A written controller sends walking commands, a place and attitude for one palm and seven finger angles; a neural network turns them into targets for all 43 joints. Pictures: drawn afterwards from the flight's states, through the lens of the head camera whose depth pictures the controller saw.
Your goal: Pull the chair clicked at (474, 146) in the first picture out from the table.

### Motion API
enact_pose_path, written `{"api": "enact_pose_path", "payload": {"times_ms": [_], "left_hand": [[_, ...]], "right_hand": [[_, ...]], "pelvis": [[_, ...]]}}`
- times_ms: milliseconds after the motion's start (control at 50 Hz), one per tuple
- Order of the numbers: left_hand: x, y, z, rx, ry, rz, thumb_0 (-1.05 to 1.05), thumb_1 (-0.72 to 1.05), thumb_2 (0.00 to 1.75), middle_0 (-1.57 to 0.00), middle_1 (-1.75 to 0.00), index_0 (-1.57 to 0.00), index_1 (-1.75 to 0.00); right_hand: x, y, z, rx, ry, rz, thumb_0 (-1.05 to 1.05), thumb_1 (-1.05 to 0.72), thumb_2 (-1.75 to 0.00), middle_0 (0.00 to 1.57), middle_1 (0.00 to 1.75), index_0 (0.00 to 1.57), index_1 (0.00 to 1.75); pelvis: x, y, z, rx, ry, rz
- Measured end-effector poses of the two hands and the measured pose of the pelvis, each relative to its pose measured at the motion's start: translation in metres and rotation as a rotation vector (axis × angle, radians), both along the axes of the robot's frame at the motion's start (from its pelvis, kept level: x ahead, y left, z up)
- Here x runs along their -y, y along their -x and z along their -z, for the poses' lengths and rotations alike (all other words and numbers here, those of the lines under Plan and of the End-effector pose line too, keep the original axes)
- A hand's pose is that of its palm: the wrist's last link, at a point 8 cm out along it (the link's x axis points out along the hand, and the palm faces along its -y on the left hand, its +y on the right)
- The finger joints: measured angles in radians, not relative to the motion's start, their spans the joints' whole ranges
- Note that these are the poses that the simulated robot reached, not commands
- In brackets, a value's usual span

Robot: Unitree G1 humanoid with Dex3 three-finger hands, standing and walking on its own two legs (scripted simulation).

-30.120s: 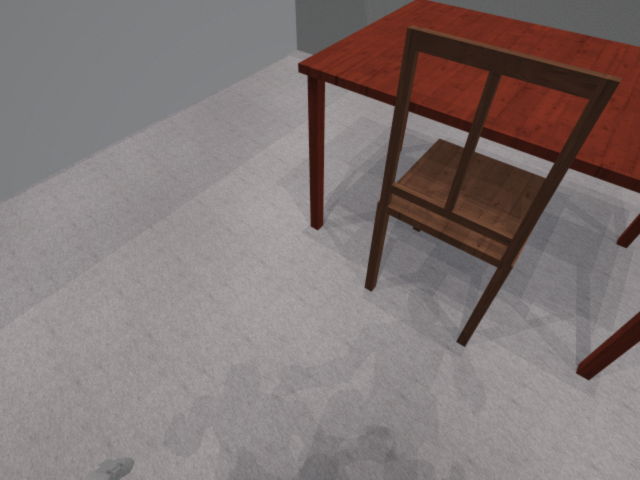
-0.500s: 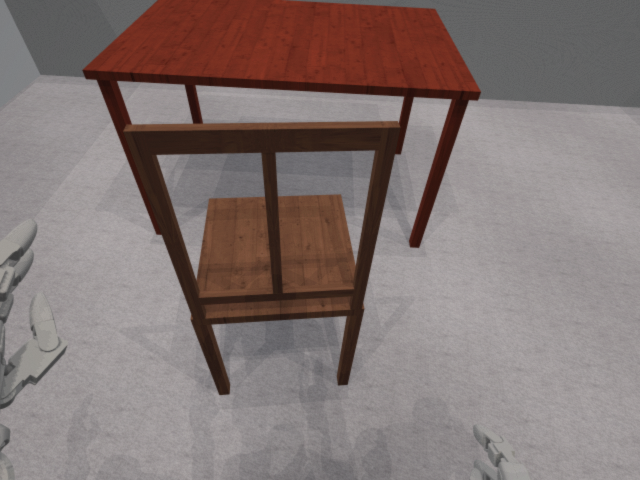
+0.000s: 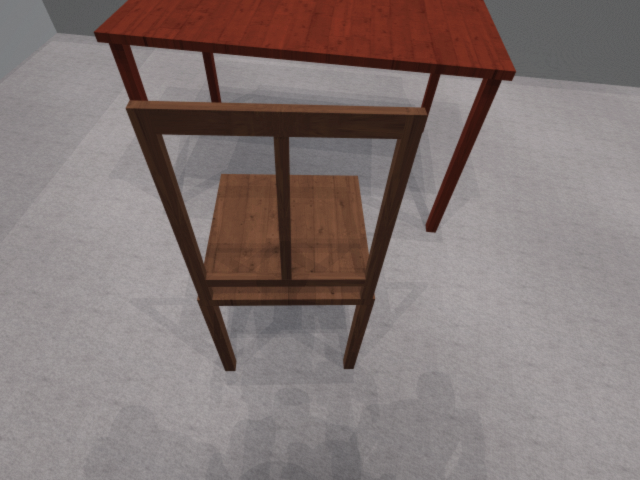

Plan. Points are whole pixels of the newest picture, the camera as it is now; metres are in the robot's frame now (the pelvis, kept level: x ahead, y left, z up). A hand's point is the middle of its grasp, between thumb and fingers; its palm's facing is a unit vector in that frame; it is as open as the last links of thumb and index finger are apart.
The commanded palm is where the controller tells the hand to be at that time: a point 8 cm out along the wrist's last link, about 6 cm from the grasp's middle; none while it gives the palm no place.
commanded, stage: let the arm hang, fingers relaxed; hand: left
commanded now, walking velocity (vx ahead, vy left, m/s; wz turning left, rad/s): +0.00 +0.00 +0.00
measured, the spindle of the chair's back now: (284, 219) +0.54 +0.10 -0.05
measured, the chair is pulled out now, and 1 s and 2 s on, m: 0.52 0.52 0.52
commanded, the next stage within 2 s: look to check the result in 0.66 s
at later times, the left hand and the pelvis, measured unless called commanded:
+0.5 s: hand out of the picture +0.03 +0.16 -0.17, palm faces -0.01 -0.98 -0.21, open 7.3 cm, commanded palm none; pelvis +0.01 -0.01 +0.00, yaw -1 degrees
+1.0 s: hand out of the picture +0.02 +0.16 -0.17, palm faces +0.00 -0.98 -0.20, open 7.3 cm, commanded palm none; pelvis +0.01 -0.01 +0.00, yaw -1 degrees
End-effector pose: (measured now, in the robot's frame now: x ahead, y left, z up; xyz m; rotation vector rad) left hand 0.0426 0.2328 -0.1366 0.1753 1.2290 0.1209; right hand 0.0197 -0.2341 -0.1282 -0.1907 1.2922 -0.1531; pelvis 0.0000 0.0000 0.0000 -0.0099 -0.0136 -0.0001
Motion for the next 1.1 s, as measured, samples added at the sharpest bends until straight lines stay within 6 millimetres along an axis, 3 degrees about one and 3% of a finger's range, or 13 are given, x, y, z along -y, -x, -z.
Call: {"api": "enact_pose_path", "payload": {"times_ms": [100,200,400,580,1100], "left_hand": [[-0.011,0.023,-0.006,-0.091,-0.051,-0.008,-0.02,0.95,0.89,-0.2,-0.3,-0.2,-0.3],[-0.009,0.031,-0.008,-0.126,-0.065,-0.02,0.0,0.92,0.89,-0.2,-0.3,-0.2,-0.3],[0.018,0.017,-0.002,-0.103,-0.011,-0.016,0.01,0.91,0.89,-0.2,-0.3,-0.2,-0.3],[0.019,0.012,-0.001,-0.093,-0.013,-0.02,0.01,0.93,0.89,-0.2,-0.3,-0.2,-0.3],[0.024,0.024,0.0,-0.142,-0.003,-0.035,0.01,0.92,0.89,-0.2,-0.3,-0.2,-0.3]], "right_hand": [[-0.001,0.015,0.008,-0.041,-0.033,0.026,0.01,-0.92,-0.9,0.2,0.3,0.2,0.3],[-0.007,0.027,0.014,-0.081,-0.067,0.035,0.01,-0.92,-0.9,0.2,0.3,0.19,0.3],[-0.018,0.036,0.016,-0.11,-0.097,0.056,0.01,-0.91,-0.9,0.2,0.3,0.2,0.3],[-0.019,0.033,0.016,-0.097,-0.096,0.064,0.01,-0.91,-0.9,0.2,0.3,0.19,0.3],[-0.018,0.034,0.015,-0.121,-0.091,0.066,0.01,-0.91,-0.9,0.2,0.3,0.19,0.3]], "pelvis": [[0.004,-0.003,-0.001,0.0,-0.003,0.001],[0.007,-0.005,-0.002,-0.003,-0.005,0.004],[0.011,-0.01,-0.002,0.002,-0.01,0.007],[0.013,-0.009,-0.003,0.004,-0.009,0.01],[0.014,-0.012,-0.003,-0.001,-0.01,0.011]]}}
